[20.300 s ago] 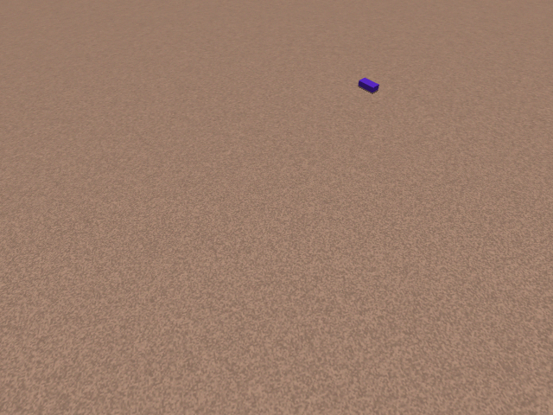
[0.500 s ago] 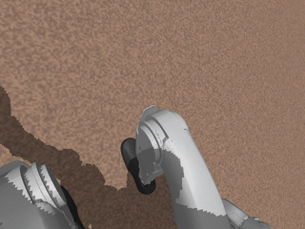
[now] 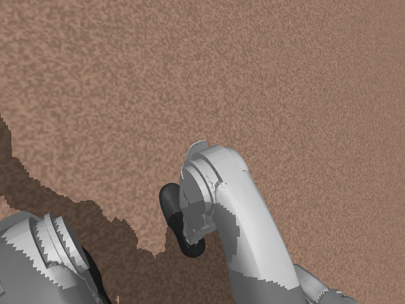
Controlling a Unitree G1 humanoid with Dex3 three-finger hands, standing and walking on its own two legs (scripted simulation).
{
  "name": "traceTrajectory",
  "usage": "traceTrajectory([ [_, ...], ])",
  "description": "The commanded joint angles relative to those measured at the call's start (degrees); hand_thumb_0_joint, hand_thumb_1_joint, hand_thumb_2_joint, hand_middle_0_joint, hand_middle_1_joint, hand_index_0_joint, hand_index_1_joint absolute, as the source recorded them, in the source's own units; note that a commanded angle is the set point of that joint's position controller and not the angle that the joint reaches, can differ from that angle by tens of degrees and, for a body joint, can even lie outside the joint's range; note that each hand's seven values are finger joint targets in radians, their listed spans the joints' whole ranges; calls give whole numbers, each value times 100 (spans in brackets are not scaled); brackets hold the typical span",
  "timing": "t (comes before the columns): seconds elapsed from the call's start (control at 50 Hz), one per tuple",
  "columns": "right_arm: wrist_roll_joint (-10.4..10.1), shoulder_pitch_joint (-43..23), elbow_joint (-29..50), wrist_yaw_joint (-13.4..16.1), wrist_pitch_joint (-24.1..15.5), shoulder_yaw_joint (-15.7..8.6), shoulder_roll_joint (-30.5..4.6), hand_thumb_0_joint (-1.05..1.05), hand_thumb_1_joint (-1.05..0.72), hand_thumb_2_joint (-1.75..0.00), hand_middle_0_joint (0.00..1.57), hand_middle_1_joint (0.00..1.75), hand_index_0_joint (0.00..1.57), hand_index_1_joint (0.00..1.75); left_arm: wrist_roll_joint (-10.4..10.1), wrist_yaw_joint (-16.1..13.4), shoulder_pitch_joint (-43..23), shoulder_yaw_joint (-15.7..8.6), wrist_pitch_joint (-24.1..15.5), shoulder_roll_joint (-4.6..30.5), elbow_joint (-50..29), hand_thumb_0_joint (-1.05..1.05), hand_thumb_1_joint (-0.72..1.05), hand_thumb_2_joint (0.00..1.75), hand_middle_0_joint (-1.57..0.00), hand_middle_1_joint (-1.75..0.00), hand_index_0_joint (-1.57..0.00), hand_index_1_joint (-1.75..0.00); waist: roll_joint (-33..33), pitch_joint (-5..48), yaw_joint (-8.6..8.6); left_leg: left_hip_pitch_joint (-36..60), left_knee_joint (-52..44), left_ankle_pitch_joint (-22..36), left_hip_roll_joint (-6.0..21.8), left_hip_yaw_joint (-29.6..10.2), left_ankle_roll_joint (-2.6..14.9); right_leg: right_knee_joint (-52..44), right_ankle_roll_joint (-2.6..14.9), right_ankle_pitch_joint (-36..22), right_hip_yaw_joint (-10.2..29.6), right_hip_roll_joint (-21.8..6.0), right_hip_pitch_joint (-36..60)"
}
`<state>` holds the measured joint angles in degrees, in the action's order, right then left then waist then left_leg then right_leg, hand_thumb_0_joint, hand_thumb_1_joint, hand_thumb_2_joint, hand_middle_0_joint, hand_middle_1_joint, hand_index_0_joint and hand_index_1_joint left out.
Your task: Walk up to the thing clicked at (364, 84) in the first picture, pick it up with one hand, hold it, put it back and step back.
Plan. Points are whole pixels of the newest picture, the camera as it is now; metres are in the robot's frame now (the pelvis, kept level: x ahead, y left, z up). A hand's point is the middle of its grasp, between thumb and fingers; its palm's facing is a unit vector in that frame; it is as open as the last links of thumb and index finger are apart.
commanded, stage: close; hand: left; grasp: from above
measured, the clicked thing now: out of the picture +0.47 +0.28 -0.29
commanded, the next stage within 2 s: settle in 1.04 s
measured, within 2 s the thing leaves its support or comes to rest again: leaves its support in 1.44 s
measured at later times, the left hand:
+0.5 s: hand out of the picture +0.46 +0.28 -0.27, palm faces -0.45 -0.14 -0.88, open 10.0 cm
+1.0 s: hand out of the picture +0.47 +0.28 -0.26, palm faces -0.45 -0.14 -0.88, open 9.1 cm
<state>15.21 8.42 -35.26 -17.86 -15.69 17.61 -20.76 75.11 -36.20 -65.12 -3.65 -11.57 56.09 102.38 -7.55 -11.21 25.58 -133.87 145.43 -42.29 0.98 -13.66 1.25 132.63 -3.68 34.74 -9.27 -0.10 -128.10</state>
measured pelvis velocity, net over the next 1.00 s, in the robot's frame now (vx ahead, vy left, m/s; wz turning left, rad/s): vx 0.00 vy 0.00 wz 0.00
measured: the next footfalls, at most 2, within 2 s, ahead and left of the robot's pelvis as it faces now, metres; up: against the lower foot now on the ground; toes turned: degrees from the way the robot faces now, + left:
none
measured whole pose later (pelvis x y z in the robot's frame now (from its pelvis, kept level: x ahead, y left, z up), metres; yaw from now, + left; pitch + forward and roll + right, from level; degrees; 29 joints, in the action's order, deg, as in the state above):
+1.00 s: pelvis +0.00 +0.00 +0.00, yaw +0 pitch +29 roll -15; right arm 15.1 8.4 -33.9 -16.1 -14.9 18.3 -21.4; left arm 74.5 -37.1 -65.4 -4.7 -11.4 57.5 102.1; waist -7.5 -12.3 26.1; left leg -133.5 144.4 -41.8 1.2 -13.8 1.1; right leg 131.5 -3.6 34.1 -9.4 0.2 -127.9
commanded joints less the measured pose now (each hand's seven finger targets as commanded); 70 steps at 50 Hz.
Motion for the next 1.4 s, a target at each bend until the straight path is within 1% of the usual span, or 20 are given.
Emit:
traceTrajectory([
  [0.0,6,1015,-130,55,22,-545,-1952,0,-90,-90,20,30,20,30,-26,-359,-1421,73,-64,883,-437,0,-2,62,-43,-73,-45,-71,3079,3417,436,2708,-1680,1231,114,401,-158,-924,421,-1294,-659,314,2164],
  [0.1,31,1149,-133,51,6,-535,-1963,0,-89,-90,20,30,20,30,-2,-439,-1476,-66,-8,1042,-612,0,5,61,-48,-69,-50,-67,3199,3590,454,2888,-1669,1465,135,414,-160,-952,405,-1464,-646,306,2281],
  [0.14,25,1047,-67,52,-9,-524,-1953,0,-89,-90,20,30,20,30,-32,-409,-1384,40,62,919,-453,0,7,59,-50,-67,-52,-65,3053,3400,507,2765,-1648,1257,127,429,-142,-967,403,-1339,-627,307,2200],
  [0.16,20,1117,-108,68,14,-550,-2006,0,-89,-90,20,30,20,30,-55,-456,-1509,-54,63,1101,-559,0,8,59,-51,-68,-53,-66,3135,3521,479,2757,-1694,1292,135,421,-145,-1029,415,-1349,-633,333,2290],
  [0.26,-5,1128,-84,64,40,-552,-1978,0,-89,-90,20,30,20,30,-101,-401,-1364,-115,131,1055,-495,0,13,58,-54,-67,-56,-65,3073,3555,416,2680,-1669,1370,124,424,-133,-991,417,-1395,-638,318,2310],
  [0.36,-47,1061,-4,80,22,-519,-1946,0,-90,-90,20,30,20,30,-160,-295,-1282,16,139,923,-388,0,18,57,-59,-64,-61,-62,2857,3307,480,2560,-1610,1214,106,444,-104,-1004,398,-1305,-623,294,2246],
  [0.42,-56,1178,-41,91,60,-561,-1982,0,-89,-90,20,30,20,30,-169,-290,-1270,-139,85,1128,-544,0,20,54,-59,-62,-62,-60,3003,3554,353,2721,-1711,1394,120,412,-132,-1001,421,-1370,-631,298,2331],
  [0.46,-31,1156,4,91,59,-513,-1953,0,-89,-90,20,30,20,30,-146,-260,-1298,-39,81,1016,-452,0,22,55,-61,-64,-63,-61,2865,3440,472,2668,-1668,1319,116,430,-110,-1009,405,-1357,-615,301,2331],
  [0.5,-37,1125,13,106,45,-517,-1942,0,-90,-90,20,30,20,30,-156,-262,-1368,10,76,920,-476,0,25,54,-63,-64,-65,-61,2891,3376,481,2652,-1630,1263,114,428,-117,-995,407,-1328,-626,286,2239],
  [0.64,-44,1191,-6,159,102,-546,-1983,0,-90,-90,20,30,20,30,-133,-287,-1275,-112,55,1137,-567,0,31,54,-68,-62,-70,-60,3048,3575,398,2779,-1755,1351,132,420,-141,-1037,439,-1371,-616,341,2396],
  [0.68,-35,1209,-36,132,80,-512,-1961,0,-89,-90,20,30,20,30,-124,-262,-1425,-26,44,1023,-535,0,33,51,-68,-61,-71,-58,3023,3374,516,2677,-1692,1305,130,411,-127,-1002,420,-1342,-637,303,2226],
  [0.8,-25,1140,33,177,73,-448,-1935,0,-89,-90,20,30,20,30,-134,-255,-1322,-9,50,1122,-451,0,42,52,-76,-60,-78,-57,2778,3359,474,2538,-1656,1096,115,472,-92,-1085,401,-1203,-575,321,2368],
  [0.86,-51,1229,-22,228,109,-527,-2007,0,-89,-90,20,30,20,30,-143,-275,-1329,-163,41,1318,-586,0,43,51,-77,-58,-79,-56,3043,3543,369,2701,-1782,1226,129,444,-129,-1093,438,-1242,-588,316,2375],
  [1.04,-16,1244,32,196,112,-481,-1956,0,-90,-90,20,30,20,30,-147,-235,-1270,-16,56,1089,-426,0,57,52,-86,-60,-89,-57,2797,3398,504,2569,-1663,1267,112,466,-91,-1089,399,-1337,-609,326,2396],
  [1.1,-29,1267,18,215,131,-498,-1963,0,-90,-90,20,30,20,30,-136,-251,-1338,-96,66,1206,-511,0,60,51,-90,-57,-92,-54,2877,3395,432,2565,-1716,1212,105,463,-94,-1114,409,-1258,-594,304,2348],
  [1.14,-24,1226,33,223,138,-504,-1956,0,-92,-91,20,30,20,30,-139,-224,-1175,-92,92,1194,-446,0,53,51,-91,-57,-94,-54,2920,3438,387,2616,-1722,1230,110,491,-107,-1107,421,-1260,-590,334,2367],
  [1.18,-47,1228,62,225,137,-489,-1956,0,-91,-90,20,30,20,30,-167,-181,-1313,-34,108,1130,-543,0,53,52,-91,-55,-94,-53,2894,3441,463,2673,-1701,1281,117,466,-107,-1070,418,-1333,-578,314,2372],
  [1.3,-86,1350,36,220,203,-665,-1939,0,-91,-91,20,30,20,30,-148,-56,-1307,-298,176,1291,-1065,0,54,51,-93,-51,-95,-49,3355,3925,281,3037,-1749,1631,111,500,-156,-1030,473,-1540,-570,300,2404],
  [1.36,-147,1265,-15,236,233,-865,-1961,0,-92,-91,20,30,20,30,-188,-54,-1330,-347,196,1183,-1524,0,56,52,-96,-50,-97,-49,3661,4122,64,3144,-1831,1568,89,541,-209,-981,548,-1426,-533,281,2248],
  [1.38,-104,1414,-76,212,247,-874,-1927,0,-91,-91,20,30,20,30,-140,-59,-1419,-584,184,1387,-1827,0,58,50,-96,-50,-97,-48,3890,4388,33,3389,-1824,1790,95,515,-244,-941,557,-1553,-584,261,2189],
])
